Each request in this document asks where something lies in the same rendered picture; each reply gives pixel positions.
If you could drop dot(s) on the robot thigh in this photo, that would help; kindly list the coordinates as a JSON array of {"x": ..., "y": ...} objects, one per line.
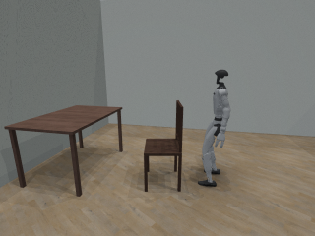
[
  {"x": 207, "y": 131},
  {"x": 209, "y": 140}
]

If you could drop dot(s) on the table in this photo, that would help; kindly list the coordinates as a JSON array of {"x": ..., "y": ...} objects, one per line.
[{"x": 68, "y": 121}]

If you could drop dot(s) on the robot left hand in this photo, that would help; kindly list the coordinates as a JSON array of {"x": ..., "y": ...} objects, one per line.
[{"x": 220, "y": 137}]

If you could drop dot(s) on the robot left forearm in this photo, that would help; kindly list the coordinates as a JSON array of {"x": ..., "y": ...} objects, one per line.
[{"x": 225, "y": 117}]

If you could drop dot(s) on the chair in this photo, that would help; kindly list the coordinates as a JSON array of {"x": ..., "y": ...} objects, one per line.
[{"x": 166, "y": 147}]

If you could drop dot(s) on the right robot thigh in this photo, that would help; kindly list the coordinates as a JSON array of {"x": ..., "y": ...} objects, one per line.
[{"x": 207, "y": 131}]

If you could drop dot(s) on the left robot upper arm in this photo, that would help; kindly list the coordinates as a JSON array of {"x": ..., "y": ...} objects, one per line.
[{"x": 224, "y": 100}]

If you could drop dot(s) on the left robot thigh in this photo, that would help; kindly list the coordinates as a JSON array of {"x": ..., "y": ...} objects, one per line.
[{"x": 209, "y": 140}]

